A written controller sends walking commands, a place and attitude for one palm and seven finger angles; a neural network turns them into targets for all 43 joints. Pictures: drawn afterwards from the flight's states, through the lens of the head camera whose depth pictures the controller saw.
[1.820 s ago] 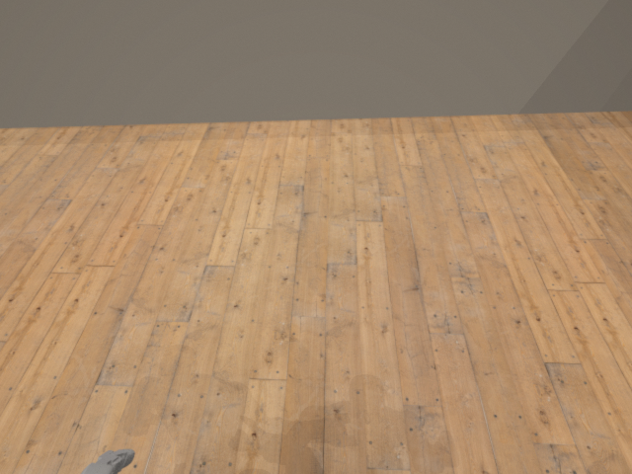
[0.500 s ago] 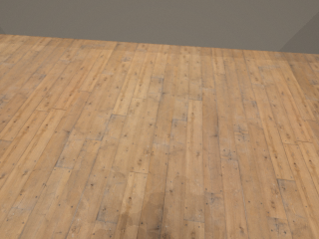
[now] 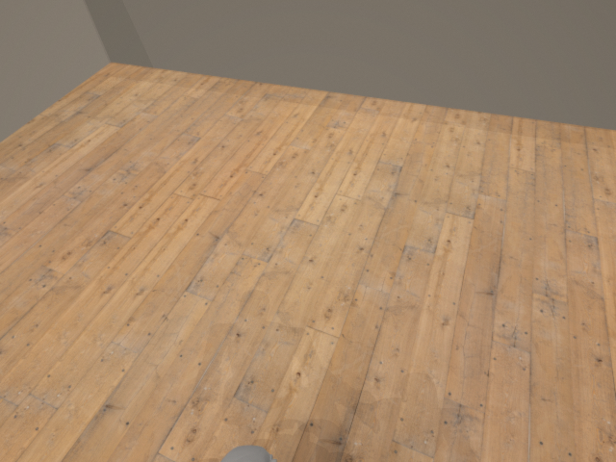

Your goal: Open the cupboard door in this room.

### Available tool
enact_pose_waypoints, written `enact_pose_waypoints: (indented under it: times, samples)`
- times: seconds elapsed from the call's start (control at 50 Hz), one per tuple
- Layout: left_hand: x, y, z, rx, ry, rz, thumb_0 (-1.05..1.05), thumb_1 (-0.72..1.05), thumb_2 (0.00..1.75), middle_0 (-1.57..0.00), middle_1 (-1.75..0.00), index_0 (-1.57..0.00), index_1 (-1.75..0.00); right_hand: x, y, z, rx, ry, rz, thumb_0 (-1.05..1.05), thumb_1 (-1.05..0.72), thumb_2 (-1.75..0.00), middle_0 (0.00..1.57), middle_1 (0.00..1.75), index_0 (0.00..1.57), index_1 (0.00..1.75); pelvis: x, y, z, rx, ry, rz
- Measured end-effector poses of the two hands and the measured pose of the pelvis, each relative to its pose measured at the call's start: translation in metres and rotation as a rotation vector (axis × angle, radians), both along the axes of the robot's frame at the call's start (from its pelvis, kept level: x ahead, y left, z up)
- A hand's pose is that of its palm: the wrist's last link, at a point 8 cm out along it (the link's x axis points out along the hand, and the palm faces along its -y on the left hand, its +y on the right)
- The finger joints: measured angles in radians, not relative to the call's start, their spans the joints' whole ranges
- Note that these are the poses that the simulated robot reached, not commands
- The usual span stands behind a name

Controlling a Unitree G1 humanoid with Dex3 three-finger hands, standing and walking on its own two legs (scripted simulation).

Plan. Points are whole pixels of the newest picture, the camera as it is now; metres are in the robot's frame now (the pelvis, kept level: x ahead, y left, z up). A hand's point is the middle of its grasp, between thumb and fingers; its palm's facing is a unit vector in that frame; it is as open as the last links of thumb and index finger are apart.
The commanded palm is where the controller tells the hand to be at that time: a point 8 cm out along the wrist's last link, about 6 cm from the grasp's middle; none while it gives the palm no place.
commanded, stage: turn or walk to find it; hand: left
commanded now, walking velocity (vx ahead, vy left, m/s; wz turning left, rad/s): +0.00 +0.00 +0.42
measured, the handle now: out of the picture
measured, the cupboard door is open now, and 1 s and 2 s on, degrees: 0 0 0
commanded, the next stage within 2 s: none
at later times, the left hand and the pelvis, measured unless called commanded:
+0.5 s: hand out of the picture +0.01 +0.25 -0.16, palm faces +0.22 -0.94 -0.26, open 7.4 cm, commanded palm none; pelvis -0.03 +0.03 +0.00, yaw +11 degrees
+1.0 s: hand out of the picture -0.11 +0.20 -0.18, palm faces +0.44 -0.87 -0.21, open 7.3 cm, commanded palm none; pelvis -0.07 +0.01 -0.01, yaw +25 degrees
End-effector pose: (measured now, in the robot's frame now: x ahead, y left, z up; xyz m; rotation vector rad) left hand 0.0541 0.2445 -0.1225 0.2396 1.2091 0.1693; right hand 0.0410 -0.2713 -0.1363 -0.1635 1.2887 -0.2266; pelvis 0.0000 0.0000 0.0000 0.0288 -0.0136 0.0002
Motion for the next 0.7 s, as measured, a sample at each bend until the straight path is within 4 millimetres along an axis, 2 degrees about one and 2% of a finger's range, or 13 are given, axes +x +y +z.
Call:
enact_pose_waypoints:
  times: [0.08,0.16,0.22,0.28,0.36,0.46,0.56,0.62,0.7]
  samples:
    - [-0.028,0.011,-0.012,-0.027,0.039,0.06,0.0,0.91,0.9,-0.2,-0.3,-0.2,-0.3,0.022,0.015,0.003,-0.016,-0.001,0.079,0.0,-0.91,-0.9,0.19,0.3,0.19,0.3,-0.004,0.01,-0.003,-0.007,0.009,0.045]
    - [-0.058,0.032,-0.033,-0.054,0.085,0.135,0.0,0.91,0.9,-0.2,-0.3,-0.2,-0.3,0.049,0.041,0.002,-0.038,-0.048,0.168,0.0,-0.91,-0.9,0.19,0.3,0.19,0.3,-0.007,0.029,-0.015,-0.024,0.019,0.093]
    - [-0.076,0.046,-0.037,-0.051,0.134,0.171,0.0,0.91,0.9,-0.2,-0.3,-0.2,-0.3,0.06,0.062,0.008,-0.032,-0.085,0.207,0.0,-0.91,-0.9,0.19,0.3,0.19,0.3,-0.012,0.035,-0.013,-0.018,0.013,0.1]
    - [-0.081,0.054,-0.03,-0.05,0.14,0.194,0.01,0.91,0.9,-0.2,-0.3,-0.2,-0.3,0.062,0.076,0.015,-0.026,-0.107,0.226,0.0,-0.91,-0.9,0.2,0.3,0.2,0.3,-0.015,0.039,-0.006,-0.034,0.008,0.118]
    - [-0.077,0.059,-0.02,-0.046,0.086,0.21,0.01,0.91,0.9,-0.2,-0.3,-0.2,-0.3,0.058,0.086,0.017,-0.004,-0.106,0.244,0.0,-0.9,-0.9,0.2,0.3,0.2,0.3,-0.02,0.041,0.0,-0.041,0.003,0.143]
    - [-0.064,0.054,-0.009,-0.026,0.012,0.22,0.0,0.91,0.9,-0.2,-0.3,-0.2,-0.3,0.047,0.083,0.008,0.027,-0.09,0.25,0.0,-0.9,-0.9,0.2,0.3,0.2,0.3,-0.026,0.034,0.0,-0.03,0.0,0.177]
    - [-0.054,0.036,0.0,0.005,-0.062,0.225,0.0,0.91,0.9,-0.2,-0.3,-0.2,-0.3,0.033,0.064,-0.01,0.058,-0.054,0.252,0.0,-0.9,-0.9,0.2,0.3,0.2,0.3,-0.031,0.016,-0.006,-0.012,0.002,0.213]
    - [-0.061,0.021,0.003,0.026,-0.09,0.233,0.0,0.91,0.9,-0.2,-0.3,-0.2,-0.3,0.028,0.049,-0.021,0.069,-0.029,0.256,0.0,-0.9,-0.9,0.2,0.3,0.2,0.3,-0.036,0.005,-0.01,-0.011,-0.004,0.243]
    - [-0.083,0.005,0.01,0.019,-0.084,0.282,0.0,0.91,0.9,-0.2,-0.3,-0.2,-0.3,0.024,0.036,-0.016,0.065,0.016,0.287,0.01,-0.91,-0.9,0.2,0.3,0.2,0.3,-0.039,-0.003,-0.003,0.001,-0.01,0.289]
